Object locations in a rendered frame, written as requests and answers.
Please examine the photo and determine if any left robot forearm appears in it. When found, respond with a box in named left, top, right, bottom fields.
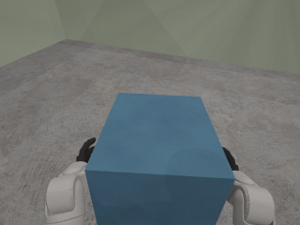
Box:
left=44, top=161, right=89, bottom=225

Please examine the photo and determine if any right robot forearm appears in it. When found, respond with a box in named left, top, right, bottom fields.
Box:
left=227, top=171, right=276, bottom=225

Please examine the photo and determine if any carton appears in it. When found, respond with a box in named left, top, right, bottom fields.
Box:
left=84, top=93, right=235, bottom=225

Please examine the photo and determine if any robot left hand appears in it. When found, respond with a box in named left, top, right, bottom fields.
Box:
left=76, top=137, right=96, bottom=163

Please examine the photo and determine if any robot right hand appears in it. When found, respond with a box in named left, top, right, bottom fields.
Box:
left=222, top=147, right=239, bottom=171

